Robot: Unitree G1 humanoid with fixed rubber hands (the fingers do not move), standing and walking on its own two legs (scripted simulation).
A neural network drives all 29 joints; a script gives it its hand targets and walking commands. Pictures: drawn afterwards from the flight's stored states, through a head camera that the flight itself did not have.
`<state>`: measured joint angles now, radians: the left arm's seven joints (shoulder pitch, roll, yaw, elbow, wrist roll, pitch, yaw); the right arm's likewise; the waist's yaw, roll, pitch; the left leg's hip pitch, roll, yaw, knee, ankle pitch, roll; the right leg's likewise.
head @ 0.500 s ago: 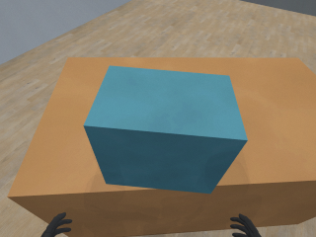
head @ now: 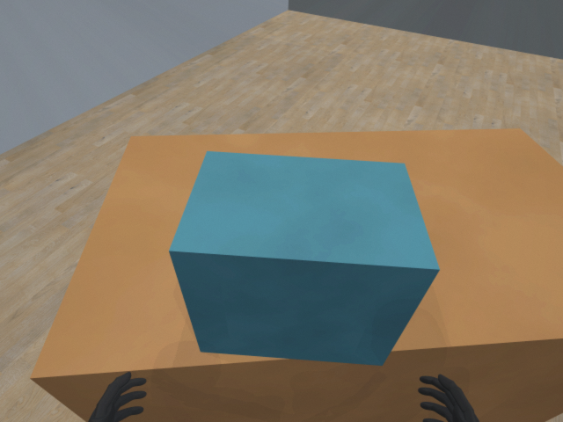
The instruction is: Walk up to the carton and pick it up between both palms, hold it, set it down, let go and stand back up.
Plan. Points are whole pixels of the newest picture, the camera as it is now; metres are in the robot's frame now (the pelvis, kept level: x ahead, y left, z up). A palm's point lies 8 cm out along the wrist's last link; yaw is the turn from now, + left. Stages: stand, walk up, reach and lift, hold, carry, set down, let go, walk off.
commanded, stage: reach and lift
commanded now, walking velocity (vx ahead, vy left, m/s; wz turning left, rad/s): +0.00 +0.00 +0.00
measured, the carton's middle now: (297, 262) +0.37 -0.02 +0.03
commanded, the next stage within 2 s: none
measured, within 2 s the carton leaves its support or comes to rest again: neither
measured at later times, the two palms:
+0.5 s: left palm out of the picture +0.16 +0.24 -0.04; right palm out of the picture +0.15 -0.24 -0.03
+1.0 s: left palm (104, 394) +0.18 +0.23 +0.00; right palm (475, 390) +0.19 -0.25 +0.00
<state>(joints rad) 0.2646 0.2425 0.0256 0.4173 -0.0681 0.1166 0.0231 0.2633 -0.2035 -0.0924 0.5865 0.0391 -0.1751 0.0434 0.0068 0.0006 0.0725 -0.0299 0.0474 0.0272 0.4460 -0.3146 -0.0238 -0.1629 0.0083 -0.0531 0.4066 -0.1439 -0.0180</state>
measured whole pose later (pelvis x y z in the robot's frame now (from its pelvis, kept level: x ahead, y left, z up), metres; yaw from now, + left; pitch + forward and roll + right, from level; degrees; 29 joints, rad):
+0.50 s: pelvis +0.01 +0.01 +0.00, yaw +0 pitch -6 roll -1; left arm 0.34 0.24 -0.06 0.36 -0.16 -0.13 0.08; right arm 0.36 -0.22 -0.10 0.43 0.15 -0.23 0.08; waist 0.01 0.00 0.05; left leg 0.01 0.03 0.03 0.40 -0.30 -0.01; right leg -0.13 0.00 -0.04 0.38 -0.14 0.00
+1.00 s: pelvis +0.01 +0.01 +0.00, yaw +1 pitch -6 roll -1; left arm 0.30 0.28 -0.13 0.30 -0.27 -0.24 0.10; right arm 0.31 -0.26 -0.11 0.34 0.25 -0.25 0.07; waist 0.00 0.01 0.03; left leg -0.01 0.02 0.01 0.43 -0.32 -0.01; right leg -0.14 0.00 -0.03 0.41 -0.17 0.00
